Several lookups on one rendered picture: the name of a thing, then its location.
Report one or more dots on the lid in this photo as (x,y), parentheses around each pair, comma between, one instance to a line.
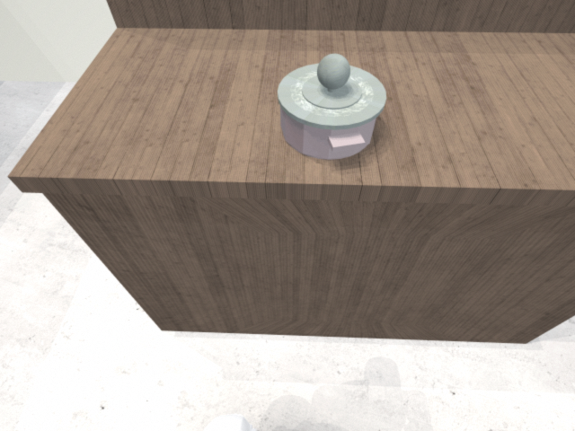
(360,100)

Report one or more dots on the knob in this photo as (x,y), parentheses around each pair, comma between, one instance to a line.
(333,71)

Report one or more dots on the pot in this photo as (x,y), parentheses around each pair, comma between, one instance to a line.
(325,143)

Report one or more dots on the table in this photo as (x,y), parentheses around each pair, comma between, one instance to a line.
(456,222)

